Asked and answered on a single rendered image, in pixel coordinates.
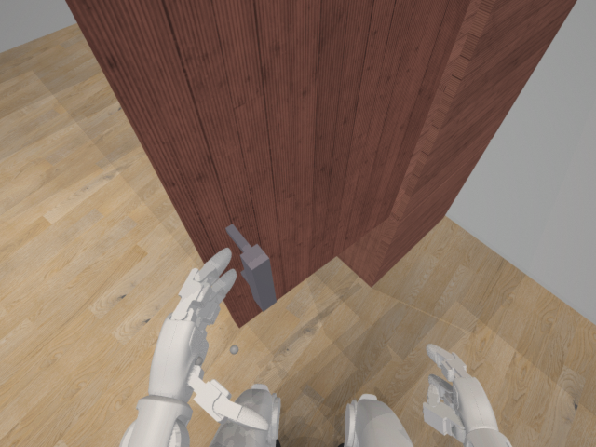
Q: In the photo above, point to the robot right thigh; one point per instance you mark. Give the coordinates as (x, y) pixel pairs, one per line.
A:
(371, 423)

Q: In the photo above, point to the handle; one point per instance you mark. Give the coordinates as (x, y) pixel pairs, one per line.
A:
(257, 270)

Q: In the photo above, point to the left robot hand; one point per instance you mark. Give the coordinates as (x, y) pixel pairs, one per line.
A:
(182, 340)

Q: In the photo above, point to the cupboard door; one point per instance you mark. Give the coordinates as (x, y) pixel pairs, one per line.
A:
(293, 120)

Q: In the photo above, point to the robot left thigh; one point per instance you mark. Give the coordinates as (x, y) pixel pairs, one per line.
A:
(234, 435)

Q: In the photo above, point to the robot right forearm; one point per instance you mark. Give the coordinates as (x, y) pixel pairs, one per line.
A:
(486, 437)

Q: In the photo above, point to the robot thigh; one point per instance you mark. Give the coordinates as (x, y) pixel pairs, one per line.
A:
(234, 435)
(371, 423)

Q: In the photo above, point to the robot left forearm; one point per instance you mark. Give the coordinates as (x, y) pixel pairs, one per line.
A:
(161, 422)

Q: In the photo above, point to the right robot hand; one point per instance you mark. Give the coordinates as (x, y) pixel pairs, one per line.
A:
(466, 406)

